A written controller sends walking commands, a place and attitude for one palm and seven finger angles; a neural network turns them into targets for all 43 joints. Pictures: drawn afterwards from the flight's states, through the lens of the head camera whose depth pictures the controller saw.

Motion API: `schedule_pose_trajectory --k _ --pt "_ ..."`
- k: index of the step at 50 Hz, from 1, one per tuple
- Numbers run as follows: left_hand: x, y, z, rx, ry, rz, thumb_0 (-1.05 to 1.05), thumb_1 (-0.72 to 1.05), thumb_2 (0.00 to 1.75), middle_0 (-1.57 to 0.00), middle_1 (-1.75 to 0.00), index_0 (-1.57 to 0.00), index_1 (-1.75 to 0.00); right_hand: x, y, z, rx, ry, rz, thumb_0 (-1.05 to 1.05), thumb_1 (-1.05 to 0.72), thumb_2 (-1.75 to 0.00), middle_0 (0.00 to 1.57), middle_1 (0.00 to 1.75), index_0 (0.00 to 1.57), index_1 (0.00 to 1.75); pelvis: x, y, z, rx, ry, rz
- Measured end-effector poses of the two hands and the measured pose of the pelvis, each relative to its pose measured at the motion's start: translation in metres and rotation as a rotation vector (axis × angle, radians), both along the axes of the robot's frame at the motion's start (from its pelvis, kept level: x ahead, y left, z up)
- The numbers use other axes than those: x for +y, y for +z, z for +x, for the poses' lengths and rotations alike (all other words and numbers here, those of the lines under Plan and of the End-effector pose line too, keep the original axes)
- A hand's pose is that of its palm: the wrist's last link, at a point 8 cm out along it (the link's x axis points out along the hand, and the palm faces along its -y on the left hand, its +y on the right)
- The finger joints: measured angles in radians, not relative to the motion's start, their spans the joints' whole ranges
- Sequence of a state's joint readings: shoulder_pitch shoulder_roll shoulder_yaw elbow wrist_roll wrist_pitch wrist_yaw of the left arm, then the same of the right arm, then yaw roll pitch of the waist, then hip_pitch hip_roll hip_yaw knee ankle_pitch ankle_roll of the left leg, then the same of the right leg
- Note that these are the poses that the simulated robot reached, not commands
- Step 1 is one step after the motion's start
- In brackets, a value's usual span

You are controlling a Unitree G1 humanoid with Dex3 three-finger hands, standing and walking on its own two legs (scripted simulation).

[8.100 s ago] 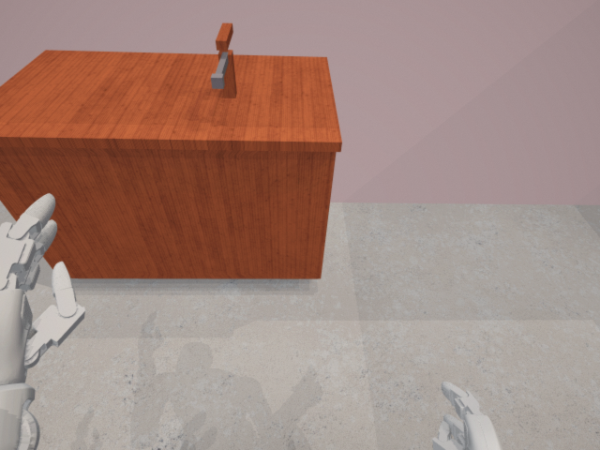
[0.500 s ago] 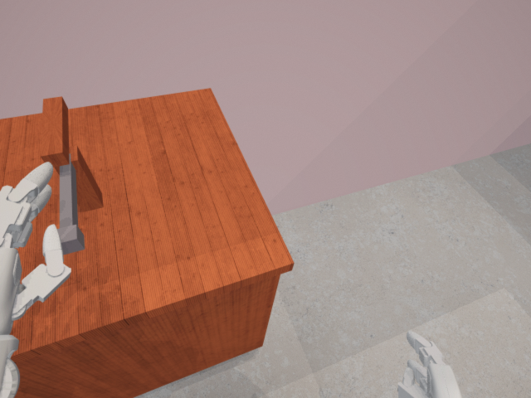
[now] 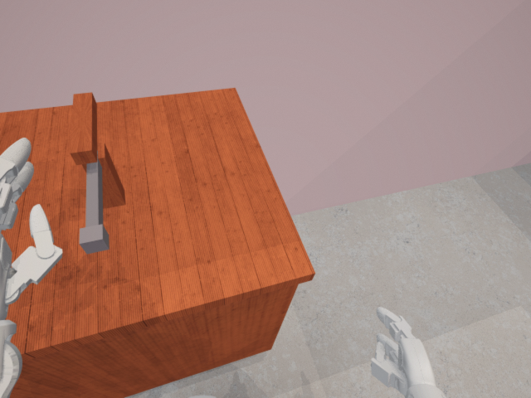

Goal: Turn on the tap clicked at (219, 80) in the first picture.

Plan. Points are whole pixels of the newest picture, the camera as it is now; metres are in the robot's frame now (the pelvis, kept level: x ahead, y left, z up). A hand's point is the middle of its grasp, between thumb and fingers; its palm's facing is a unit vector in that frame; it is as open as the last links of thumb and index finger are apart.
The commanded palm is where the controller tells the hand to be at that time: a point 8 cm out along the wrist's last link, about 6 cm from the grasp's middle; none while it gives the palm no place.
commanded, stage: look again from close up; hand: left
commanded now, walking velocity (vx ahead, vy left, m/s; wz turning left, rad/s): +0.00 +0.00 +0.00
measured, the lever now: (94, 239) +0.28 +0.27 +0.07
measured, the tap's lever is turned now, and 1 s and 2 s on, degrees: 0 0 0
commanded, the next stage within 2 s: shuffle to correct the standing spot in 0.20 s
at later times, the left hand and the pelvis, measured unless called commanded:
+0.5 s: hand (71, 257) +0.22 +0.24 +0.16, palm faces +0.38 -0.84 -0.40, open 7.4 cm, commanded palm +0.16 +0.26 +0.18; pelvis -0.01 -0.01 +0.00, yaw +0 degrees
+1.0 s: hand (57, 298) +0.18 +0.23 +0.16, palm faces +0.38 -0.82 -0.44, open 7.4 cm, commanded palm +0.12 +0.26 +0.18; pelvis -0.04 -0.02 -0.01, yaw +0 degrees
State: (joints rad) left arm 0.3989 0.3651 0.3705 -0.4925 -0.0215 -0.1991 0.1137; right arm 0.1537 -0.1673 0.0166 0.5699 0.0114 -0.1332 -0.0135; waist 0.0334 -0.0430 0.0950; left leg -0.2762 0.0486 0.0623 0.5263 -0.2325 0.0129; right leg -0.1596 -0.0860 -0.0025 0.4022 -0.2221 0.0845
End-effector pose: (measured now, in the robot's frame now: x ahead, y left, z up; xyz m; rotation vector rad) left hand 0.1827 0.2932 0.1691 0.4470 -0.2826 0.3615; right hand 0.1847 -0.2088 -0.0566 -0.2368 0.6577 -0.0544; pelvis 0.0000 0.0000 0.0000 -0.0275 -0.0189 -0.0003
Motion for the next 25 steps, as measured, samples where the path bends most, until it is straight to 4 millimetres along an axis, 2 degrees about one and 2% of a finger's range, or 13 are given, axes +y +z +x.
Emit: schedule_pose_trajectory --k 11,25 --pt "-0.006 -0.003 0.002 0.017 0.006 -0.017 0.01 0.89 0.9 -0.21 -0.3 -0.21 -0.3 -0.021 -0.004 -0.012 0.046 -0.052 -0.028 0.02 -0.9 -0.9 0.2 0.3 0.21 0.3 -0.004 0.0 0.002 -0.004 0.003 0.002" --pt "-0.017 0.003 -0.004 0.026 -0.011 0.022 0.01 0.89 0.9 -0.21 -0.3 -0.21 -0.3 -0.027 -0.011 -0.026 0.067 -0.073 0.003 0.02 -0.9 -0.9 0.2 0.3 0.21 0.29 -0.014 -0.001 -0.005 -0.001 -0.007 0.002"
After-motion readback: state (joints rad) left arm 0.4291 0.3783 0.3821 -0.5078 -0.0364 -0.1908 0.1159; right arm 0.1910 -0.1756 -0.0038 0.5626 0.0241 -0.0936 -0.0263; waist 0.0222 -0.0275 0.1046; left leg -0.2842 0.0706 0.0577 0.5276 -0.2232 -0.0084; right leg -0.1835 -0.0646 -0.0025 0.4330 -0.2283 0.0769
